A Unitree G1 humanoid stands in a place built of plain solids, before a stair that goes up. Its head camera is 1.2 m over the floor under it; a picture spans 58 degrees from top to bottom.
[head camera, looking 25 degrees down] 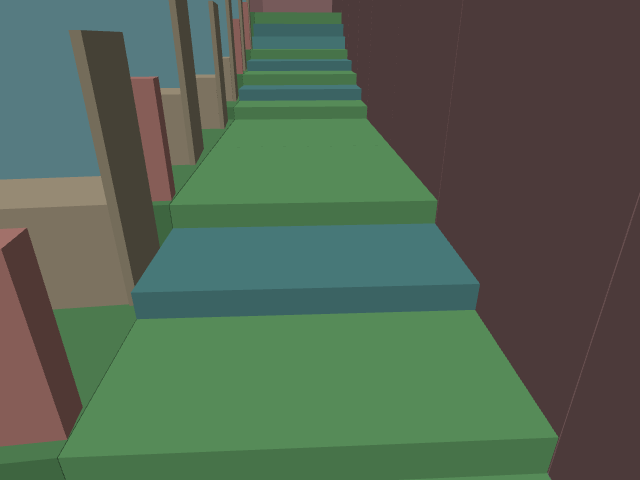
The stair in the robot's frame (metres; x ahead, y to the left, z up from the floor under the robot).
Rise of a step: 0.13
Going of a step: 0.64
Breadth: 1.42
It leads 3 degrees to the left of straight ahead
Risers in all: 3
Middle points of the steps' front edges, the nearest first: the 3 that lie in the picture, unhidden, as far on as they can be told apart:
0.86 0.02 0.15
1.50 0.05 0.29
2.15 0.08 0.42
